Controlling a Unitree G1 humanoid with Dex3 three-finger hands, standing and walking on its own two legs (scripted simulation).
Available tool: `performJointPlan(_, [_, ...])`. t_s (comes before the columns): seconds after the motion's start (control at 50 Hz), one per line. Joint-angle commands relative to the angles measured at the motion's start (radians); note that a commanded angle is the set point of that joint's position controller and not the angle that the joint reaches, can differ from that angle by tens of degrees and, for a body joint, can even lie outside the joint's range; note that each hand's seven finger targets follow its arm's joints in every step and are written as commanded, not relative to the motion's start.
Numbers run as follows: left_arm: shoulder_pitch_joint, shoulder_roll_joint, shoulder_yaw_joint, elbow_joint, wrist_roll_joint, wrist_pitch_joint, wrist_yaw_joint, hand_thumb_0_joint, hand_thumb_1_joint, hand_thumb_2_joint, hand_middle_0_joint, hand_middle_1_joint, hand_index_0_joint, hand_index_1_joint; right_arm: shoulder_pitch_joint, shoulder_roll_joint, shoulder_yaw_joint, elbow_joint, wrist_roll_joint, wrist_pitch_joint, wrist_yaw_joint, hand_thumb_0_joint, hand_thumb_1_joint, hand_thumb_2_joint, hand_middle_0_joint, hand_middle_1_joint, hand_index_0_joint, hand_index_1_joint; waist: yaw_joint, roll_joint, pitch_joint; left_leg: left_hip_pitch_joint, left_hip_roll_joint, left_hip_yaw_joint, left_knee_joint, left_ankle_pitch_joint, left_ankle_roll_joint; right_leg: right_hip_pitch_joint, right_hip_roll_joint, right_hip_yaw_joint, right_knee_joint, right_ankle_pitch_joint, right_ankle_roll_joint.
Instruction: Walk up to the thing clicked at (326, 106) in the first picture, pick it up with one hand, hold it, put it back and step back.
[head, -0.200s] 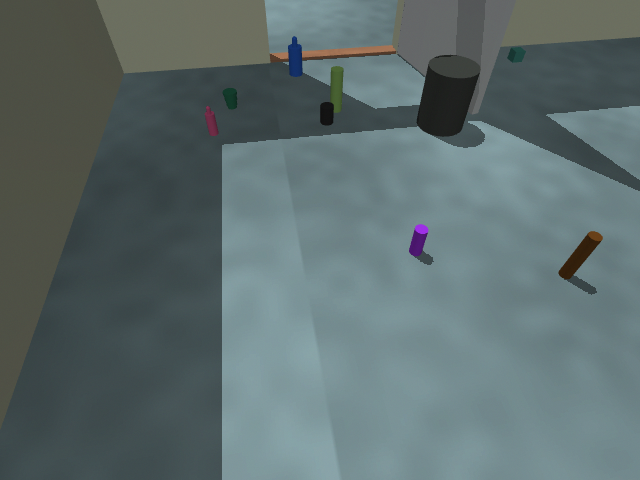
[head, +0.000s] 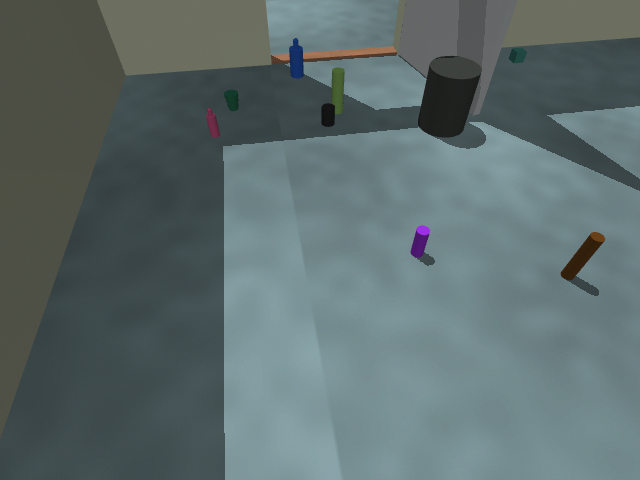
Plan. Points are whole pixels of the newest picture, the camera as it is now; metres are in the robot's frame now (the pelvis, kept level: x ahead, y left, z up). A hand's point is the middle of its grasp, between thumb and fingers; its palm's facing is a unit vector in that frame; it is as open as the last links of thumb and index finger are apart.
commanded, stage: stand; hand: left
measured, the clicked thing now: (327, 113) +2.08 +0.04 -0.73
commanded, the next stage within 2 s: walk up in 0.92 s
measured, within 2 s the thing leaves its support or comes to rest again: neither
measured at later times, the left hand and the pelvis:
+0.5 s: hand out of the picture +0.08 +0.25 -0.16, palm faces -0.03 -0.94 -0.34, open 7.4 cm; pelvis +0.01 +0.00 +0.00, yaw +0 degrees
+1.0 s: hand out of the picture +0.09 +0.26 -0.15, palm faces -0.03 -0.94 -0.33, open 7.4 cm; pelvis +0.01 +0.00 +0.00, yaw -1 degrees
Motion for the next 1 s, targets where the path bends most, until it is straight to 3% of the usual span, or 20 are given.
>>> performJointPlan(0.0, [-0.042, 0.209, 0.039, -0.061, -0.001, -0.024, 0.012, 0.0, 0.9, 0.9, -0.2, -0.3, -0.2, -0.3, -0.036, -0.211, -0.041, -0.063, 0.003, -0.022, -0.017, 0.0, -0.9, -0.9, 0.2, 0.3, 0.2, 0.3, 0.001, -0.003, -0.089, 0.009, 0.119, -0.088, -0.05, 0.13, 0.035, 0.022, -0.122, 0.087, -0.051, 0.122, -0.026])
performJointPlan(0.18, [-0.038, 0.211, 0.039, -0.062, -0.002, -0.024, 0.012, 0.0, 0.9, 0.9, -0.2, -0.3, -0.2, -0.3, -0.043, -0.208, -0.039, -0.064, 0.004, -0.024, -0.016, 0.0, -0.9, -0.9, 0.2, 0.3, 0.2, 0.3, 0.003, -0.001, -0.089, 0.019, 0.12, -0.086, -0.047, 0.175, 0.033, 0.027, -0.124, 0.085, -0.05, 0.167, -0.026])
performJointPlan(0.56, [-0.034, 0.215, 0.041, -0.058, -0.005, -0.024, 0.014, 0.0, 0.9, 0.9, -0.2, -0.3, -0.2, -0.3, -0.033, -0.207, -0.036, -0.055, 0.005, -0.021, -0.017, 0.0, -0.9, -0.9, 0.2, 0.3, 0.2, 0.3, -0.001, 0.007, -0.084, 0.025, 0.117, -0.078, -0.052, 0.167, 0.03, 0.036, -0.129, 0.091, -0.061, 0.18, -0.026])
performJointPlan(0.68, [-0.032, 0.214, 0.042, -0.062, -0.001, -0.024, 0.014, 0.0, 0.9, 0.9, -0.2, -0.3, -0.2, -0.3, -0.041, -0.21, -0.038, -0.064, 0.006, -0.021, -0.018, 0.0, -0.9, -0.9, 0.2, 0.3, 0.2, 0.3, 0.001, 0.006, -0.095, 0.043, 0.124, -0.082, -0.044, 0.212, 0.033, 0.036, -0.128, 0.085, -0.054, 0.215, -0.028])
performJointPlan(0.88, [-0.034, 0.216, 0.043, -0.062, -0.001, -0.025, 0.016, 0.0, 0.9, 0.9, -0.2, -0.3, -0.2, -0.3, -0.032, -0.209, -0.038, -0.065, 0.005, -0.017, -0.018, 0.0, -0.9, -0.9, 0.2, 0.3, 0.2, 0.3, -0.004, -0.007, -0.082, 0.035, 0.12, -0.078, -0.05, 0.164, 0.031, 0.031, -0.127, 0.087, -0.067, 0.181, -0.024])
performJointPlan(0.9, [0.018, 0.34, 0.12, -0.141, 0.021, -0.041, -0.026, 0.0, 0.9, 0.9, -0.2, -0.3, -0.2, -0.3, 0.038, -0.333, -0.117, -0.132, -0.021, -0.048, 0.008, 0.0, -0.9, -0.9, 0.2, 0.3, 0.2, 0.3, -0.007, -0.016, -0.212, 0.062, 0.112, -0.093, 0.057, -0.404, 0.108, -0.004, -0.087, 0.119, 0.033, -0.358, -0.065])
performJointPlan(0.92, [-0.008, 0.323, 0.123, -0.144, 0.031, -0.042, -0.042, 0.0, 0.9, 0.9, -0.2, -0.3, -0.2, -0.3, 0.043, -0.345, -0.129, -0.123, -0.031, -0.053, 0.022, 0.0, -0.9, -0.9, 0.2, 0.3, 0.2, 0.3, -0.016, 0.036, -0.137, 0.008, 0.13, -0.133, 0.05, -0.559, 0.128, -0.132, -0.102, 0.145, 0.087, -0.503, -0.079])
performJointPlan(0.94, [-0.048, 0.294, 0.124, -0.168, 0.033, -0.047, -0.052, 0.0, 0.9, 0.9, -0.2, -0.3, -0.2, -0.3, 0.04, -0.331, -0.135, -0.14, -0.029, -0.055, 0.031, 0.0, -0.9, -0.9, 0.2, 0.3, 0.2, 0.3, -0.024, 0.064, -0.059, -0.035, 0.164, -0.186, 0.026, -0.583, 0.146, -0.23, -0.095, 0.148, 0.154, -0.493, -0.081])
performJointPlan(0.96, [-0.094, 0.263, 0.118, -0.197, 0.033, -0.049, -0.061, 0.0, 0.9, 0.9, -0.2, -0.3, -0.2, -0.3, 0.058, -0.325, -0.14, -0.149, -0.028, -0.059, 0.034, 0.0, -0.9, -0.9, 0.2, 0.3, 0.2, 0.3, -0.041, 0.082, 0.018, -0.017, 0.222, -0.253, -0.022, -0.586, 0.18, -0.362, -0.082, 0.117, 0.221, -0.41, -0.071])
performJointPlan(0.98, [-0.135, 0.237, 0.112, -0.215, 0.029, -0.05, -0.065, 0.0, 0.9, 0.9, -0.2, -0.3, -0.2, -0.3, 0.094, -0.337, -0.151, -0.146, -0.028, -0.065, 0.035, 0.0, -0.9, -0.9, 0.2, 0.3, 0.2, 0.3, -0.062, 0.129, 0.068, 0.065, 0.298, -0.35, -0.12, -0.581, 0.217, -0.499, -0.034, 0.039, 0.335, -0.282, -0.045])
